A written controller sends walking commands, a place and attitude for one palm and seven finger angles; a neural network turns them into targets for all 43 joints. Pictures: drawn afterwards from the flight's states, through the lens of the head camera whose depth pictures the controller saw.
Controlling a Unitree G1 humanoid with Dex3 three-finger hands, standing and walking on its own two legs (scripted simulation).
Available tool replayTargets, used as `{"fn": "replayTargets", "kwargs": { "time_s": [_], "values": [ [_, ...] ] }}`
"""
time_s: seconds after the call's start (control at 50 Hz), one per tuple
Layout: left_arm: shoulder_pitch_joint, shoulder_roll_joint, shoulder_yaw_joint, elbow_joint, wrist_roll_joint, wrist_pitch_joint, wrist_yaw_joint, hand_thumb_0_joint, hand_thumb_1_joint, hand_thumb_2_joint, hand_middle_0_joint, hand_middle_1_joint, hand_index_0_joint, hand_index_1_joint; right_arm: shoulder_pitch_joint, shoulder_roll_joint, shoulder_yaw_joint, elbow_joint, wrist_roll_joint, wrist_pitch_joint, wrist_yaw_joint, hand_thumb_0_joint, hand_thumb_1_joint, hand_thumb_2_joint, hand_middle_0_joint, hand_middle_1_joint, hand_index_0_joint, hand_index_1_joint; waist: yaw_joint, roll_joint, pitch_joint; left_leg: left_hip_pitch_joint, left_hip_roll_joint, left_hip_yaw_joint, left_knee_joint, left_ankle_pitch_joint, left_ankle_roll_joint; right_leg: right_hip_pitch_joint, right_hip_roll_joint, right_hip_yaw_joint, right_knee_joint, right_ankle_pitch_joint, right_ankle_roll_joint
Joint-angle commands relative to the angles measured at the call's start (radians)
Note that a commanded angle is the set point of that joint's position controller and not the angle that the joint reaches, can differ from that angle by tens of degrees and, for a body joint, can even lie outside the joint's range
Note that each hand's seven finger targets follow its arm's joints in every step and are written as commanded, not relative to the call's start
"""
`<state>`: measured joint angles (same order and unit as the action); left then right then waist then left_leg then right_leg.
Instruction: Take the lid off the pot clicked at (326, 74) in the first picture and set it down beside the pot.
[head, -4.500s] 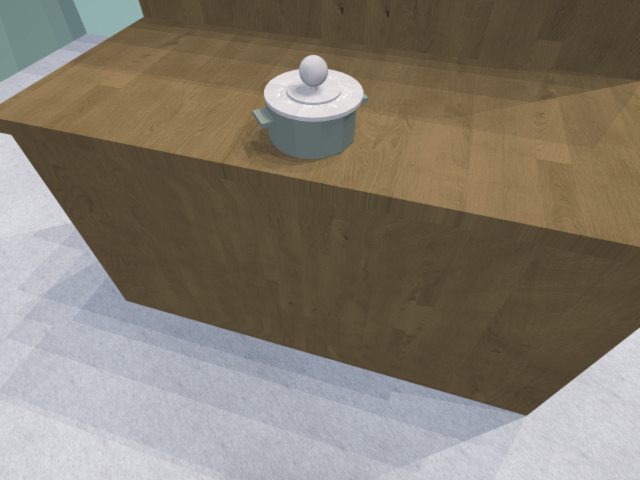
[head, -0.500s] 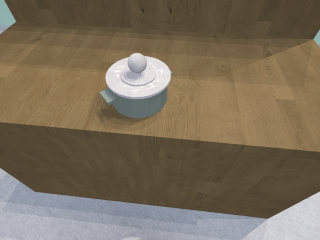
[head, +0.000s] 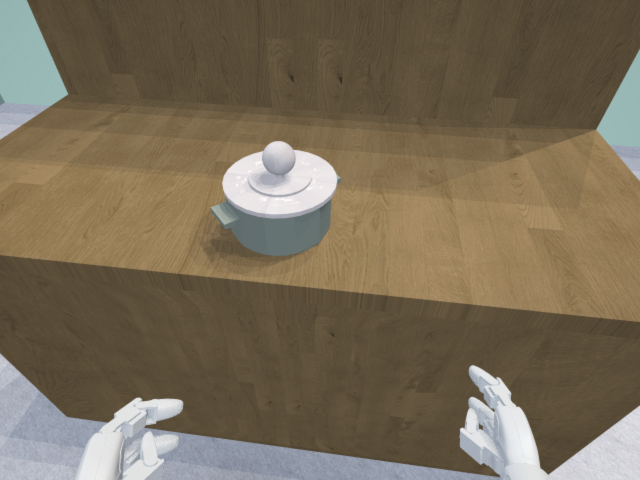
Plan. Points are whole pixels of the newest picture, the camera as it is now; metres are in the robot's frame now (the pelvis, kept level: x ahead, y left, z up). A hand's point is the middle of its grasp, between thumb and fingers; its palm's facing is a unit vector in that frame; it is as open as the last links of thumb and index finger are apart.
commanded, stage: lift the closed hand beside the body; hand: left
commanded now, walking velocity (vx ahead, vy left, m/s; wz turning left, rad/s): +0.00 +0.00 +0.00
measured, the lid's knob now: (278, 158) +0.54 +0.11 +0.15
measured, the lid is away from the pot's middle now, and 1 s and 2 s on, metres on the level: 0.01 0.01 0.01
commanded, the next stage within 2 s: raise the hand higher, near the body in 0.26 s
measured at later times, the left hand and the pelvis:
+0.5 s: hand (123, 418) +0.16 +0.22 +0.07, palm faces +0.28 -0.86 -0.42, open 3.1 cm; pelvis +0.03 -0.02 +0.00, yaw +0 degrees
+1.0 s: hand (123, 355) +0.20 +0.21 +0.14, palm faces +0.34 -0.82 -0.45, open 3.1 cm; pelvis +0.05 -0.02 +0.00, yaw +0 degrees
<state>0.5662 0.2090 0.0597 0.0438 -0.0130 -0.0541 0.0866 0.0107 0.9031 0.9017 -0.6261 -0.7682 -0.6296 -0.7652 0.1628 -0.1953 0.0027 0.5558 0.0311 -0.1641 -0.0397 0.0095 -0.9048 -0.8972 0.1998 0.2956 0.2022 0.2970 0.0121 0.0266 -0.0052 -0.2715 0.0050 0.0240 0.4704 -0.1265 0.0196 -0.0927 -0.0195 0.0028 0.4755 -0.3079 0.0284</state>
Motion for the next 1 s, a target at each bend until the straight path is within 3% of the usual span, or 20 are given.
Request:
{"fn": "replayTargets", "kwargs": {
  "time_s": [0.0,0.04,0.08,0.12,0.18,0.2,0.28,0.3,0.38,0.4,0.48,0.54,0.58,0.64,0.68,0.7,0.78,0.8,0.86,0.98],
  "values": [
    [-0.019,0.125,0.088,-0.298,-0.014,-0.075,0.002,0.0,0.9,0.9,-1.036,-1.212,-1.036,-1.212,-0.089,-0.109,-0.03,-0.169,-0.018,-0.03,-0.022,0.0,-0.9,-0.9,0.2,0.3,0.2,0.3,0.011,0.011,0.058,0.125,0.005,-0.015,-0.097,-0.245,-0.011,-0.229,0.023,-0.046,-0.178,-0.087,-0.034],
    [-0.029,0.135,0.09,-0.357,-0.015,-0.081,-0.001,0.0,0.9,0.9,-1.124,-1.308,-1.124,-1.308,-0.088,-0.111,-0.027,-0.169,-0.023,-0.035,-0.033,0.0,-0.9,-0.9,0.2,0.3,0.2,0.3,0.014,0.042,0.047,0.162,0.005,-0.017,-0.094,-0.242,-0.007,-0.231,0.023,-0.038,-0.188,-0.094,-0.035],
    [-0.026,0.176,0.133,-0.375,-0.016,-0.081,0.006,0.0,0.9,0.9,-1.212,-1.404,-1.212,-1.404,-0.084,-0.114,-0.029,-0.165,-0.026,-0.038,-0.041,0.0,-0.9,-0.9,0.2,0.3,0.2,0.3,0.013,0.002,0.036,0.175,0.001,-0.011,-0.075,-0.215,-0.002,-0.238,0.025,-0.039,-0.208,-0.094,-0.033],
    [-0.022,0.159,0.118,-0.418,-0.021,-0.081,0.002,0.0,0.9,0.9,-1.3,-1.5,-1.3,-1.5,-0.091,-0.112,-0.025,-0.164,-0.028,-0.042,-0.05,0.0,-0.9,-0.9,0.2,0.3,0.2,0.3,0.018,0.006,0.032,0.194,0.0,-0.012,-0.075,-0.192,0.001,-0.226,0.021,-0.035,-0.213,-0.088,-0.033],
    [0.015,0.211,0.178,-0.463,-0.017,-0.081,0.009,0.0,0.9,0.9,-1.3,-1.5,-1.3,-1.5,-0.099,-0.111,-0.025,-0.151,-0.03,-0.05,-0.056,0.0,-0.9,-0.9,0.2,0.3,0.2,0.3,0.034,0.028,0.02,0.21,-0.003,-0.008,-0.07,-0.154,0.001,-0.209,0.023,-0.035,-0.223,-0.063,-0.036],
    [0.023,0.178,0.152,-0.492,-0.02,-0.082,0.007,0.0,0.9,0.9,-1.3,-1.5,-1.3,-1.5,-0.101,-0.102,-0.019,-0.154,-0.031,-0.054,-0.058,0.0,-0.9,-0.9,0.2,0.3,0.2,0.3,0.034,0.034,0.02,0.208,-0.003,-0.011,-0.077,-0.138,0.002,-0.192,0.021,-0.038,-0.216,-0.042,-0.037],
    [0.104,0.223,0.221,-0.495,-0.016,-0.074,0.006,0.0,0.9,0.9,-1.3,-1.5,-1.3,-1.5,-0.121,-0.101,-0.026,-0.136,-0.028,-0.054,-0.057,0.0,-0.9,-0.9,0.2,0.3,0.2,0.3,0.056,-0.012,0.021,0.22,0.004,-0.009,-0.075,-0.057,0.006,-0.169,0.027,-0.047,-0.212,0.031,-0.036],
    [0.097,0.192,0.185,-0.544,-0.017,-0.078,0.001,0.0,0.9,0.9,-1.3,-1.5,-1.3,-1.5,-0.118,-0.096,-0.02,-0.145,-0.029,-0.057,-0.055,0.0,-0.9,-0.9,0.2,0.3,0.2,0.3,0.051,0.016,0.007,0.223,0.002,-0.011,-0.078,-0.04,0.006,-0.15,0.024,-0.047,-0.2,0.05,-0.036],
    [0.177,0.231,0.248,-0.554,-0.009,-0.076,0.001,0.0,0.9,0.9,-1.3,-1.5,-1.3,-1.5,-0.132,-0.093,-0.028,-0.126,-0.029,-0.06,-0.049,0.0,-0.9,-0.9,0.2,0.3,0.2,0.3,0.07,0.028,0.003,0.237,0.006,-0.008,-0.07,0.032,0.005,-0.138,0.029,-0.052,-0.191,0.115,-0.038],
    [0.209,0.184,0.207,-0.542,-0.013,-0.075,-0.006,0.0,0.9,0.9,-1.3,-1.5,-1.3,-1.5,-0.128,-0.085,-0.025,-0.131,-0.027,-0.058,-0.046,0.0,-0.9,-0.9,0.2,0.3,0.2,0.3,0.064,0.0,0.01,0.224,0.007,-0.013,-0.077,0.03,0.005,-0.13,0.027,-0.06,-0.18,0.121,-0.035],
    [0.195,0.255,0.27,-0.62,-0.01,-0.085,-0.004,0.0,0.9,0.9,-1.3,-1.5,-1.3,-1.5,-0.137,-0.094,-0.034,-0.136,-0.025,-0.057,-0.046,0.0,-0.9,-0.9,0.2,0.3,0.2,0.3,0.072,0.014,-0.005,0.243,0.009,-0.004,-0.066,0.053,0.007,-0.135,0.03,-0.056,-0.184,0.146,-0.032],
    [0.191,0.23,0.251,-0.64,-0.013,-0.091,-0.007,0.0,0.9,0.9,-1.3,-1.5,-1.3,-1.5,-0.134,-0.089,-0.033,-0.139,-0.024,-0.053,-0.05,0.0,-0.9,-0.9,0.2,0.3,0.2,0.3,0.064,-0.018,0.005,0.251,0.009,-0.002,-0.067,0.066,0.011,-0.145,0.029,-0.056,-0.188,0.161,-0.028],
    [0.193,0.264,0.296,-0.652,-0.015,-0.092,-0.002,0.0,0.9,0.9,-1.3,-1.5,-1.3,-1.5,-0.136,-0.091,-0.038,-0.136,-0.021,-0.048,-0.05,0.0,-0.9,-0.9,0.2,0.3,0.2,0.3,0.069,-0.01,-0.004,0.255,0.01,0.003,-0.055,0.08,0.009,-0.142,0.029,-0.052,-0.188,0.18,-0.029],
    [0.184,0.229,0.252,-0.686,-0.013,-0.096,-0.006,0.0,0.9,0.9,-1.3,-1.5,-1.3,-1.5,-0.126,-0.091,-0.033,-0.141,-0.023,-0.049,-0.05,0.0,-0.9,-0.9,0.2,0.3,0.2,0.3,0.063,0.015,-0.022,0.275,0.007,0.004,-0.054,0.113,0.013,-0.135,0.025,-0.056,-0.174,0.217,-0.027],
    [0.192,0.274,0.305,-0.709,-0.014,-0.095,0.002,0.0,0.9,0.9,-1.3,-1.5,-1.3,-1.5,-0.129,-0.093,-0.04,-0.142,-0.02,-0.046,-0.048,0.0,-0.9,-0.9,0.2,0.3,0.2,0.3,0.071,0.017,-0.039,0.281,0.009,0.007,-0.038,0.14,0.011,-0.128,0.028,-0.051,-0.171,0.253,-0.03],
    [0.184,0.231,0.262,-0.724,-0.014,-0.099,-0.003,0.0,0.9,0.9,-1.3,-1.5,-1.3,-1.5,-0.125,-0.085,-0.031,-0.149,-0.022,-0.045,-0.047,0.0,-0.9,-0.9,0.2,0.3,0.2,0.3,0.062,0.016,-0.043,0.281,0.007,0.006,-0.04,0.149,0.012,-0.122,0.024,-0.057,-0.162,0.263,-0.029],
    [0.155,0.287,0.334,-0.725,-0.02,-0.096,0.004,0.0,0.9,0.9,-1.3,-1.5,-1.3,-1.5,-0.134,-0.09,-0.038,-0.144,-0.018,-0.03,-0.051,0.0,-0.9,-0.9,0.2,0.3,0.2,0.3,0.071,0.014,-0.029,0.282,0.008,0.012,-0.031,0.151,0.011,-0.13,0.025,-0.048,-0.173,0.285,-0.029],
    [0.154,0.241,0.291,-0.725,-0.021,-0.1,-0.002,0.0,0.9,0.9,-1.3,-1.5,-1.3,-1.5,-0.134,-0.076,-0.03,-0.149,-0.02,-0.028,-0.05,0.0,-0.9,-0.9,0.2,0.3,0.2,0.3,0.062,-0.004,-0.024,0.278,0.005,0.012,-0.034,0.157,0.014,-0.128,0.021,-0.054,-0.168,0.295,-0.028],
    [0.107,0.264,0.304,-0.757,-0.024,-0.1,-0.002,0.0,0.9,0.9,-1.3,-1.5,-1.3,-1.5,-0.135,-0.086,-0.029,-0.156,-0.018,-0.02,-0.05,0.0,-0.9,-0.9,0.2,0.3,0.2,0.3,0.066,0.029,-0.032,0.29,0.009,0.009,-0.036,0.172,0.012,-0.122,0.018,-0.048,-0.169,0.304,-0.026],
    [0.058,0.299,0.363,-0.743,-0.032,-0.104,0.006,0.0,0.9,0.9,-1.3,-1.5,-1.3,-1.5,-0.144,-0.089,-0.031,-0.145,-0.018,-0.009,-0.051,0.0,-0.9,-0.9,0.2,0.3,0.2,0.3,0.067,0.002,-0.018,0.289,0.011,0.014,-0.029,0.136,0.011,-0.14,0.022,-0.043,-0.183,0.282,-0.027]
  ]
}}
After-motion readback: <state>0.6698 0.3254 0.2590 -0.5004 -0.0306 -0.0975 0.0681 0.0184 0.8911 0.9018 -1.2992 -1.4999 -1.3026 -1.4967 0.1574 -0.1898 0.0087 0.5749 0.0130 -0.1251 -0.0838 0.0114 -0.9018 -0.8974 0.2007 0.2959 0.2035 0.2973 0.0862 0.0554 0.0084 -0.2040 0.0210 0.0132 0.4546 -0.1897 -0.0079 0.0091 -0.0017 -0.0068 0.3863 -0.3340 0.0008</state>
